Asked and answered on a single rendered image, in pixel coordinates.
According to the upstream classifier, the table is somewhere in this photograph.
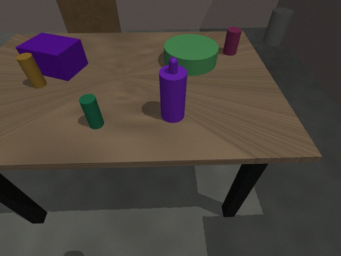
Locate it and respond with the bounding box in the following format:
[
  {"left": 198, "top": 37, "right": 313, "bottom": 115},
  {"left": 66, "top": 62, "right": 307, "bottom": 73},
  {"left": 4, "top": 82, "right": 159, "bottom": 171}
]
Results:
[{"left": 0, "top": 31, "right": 322, "bottom": 223}]

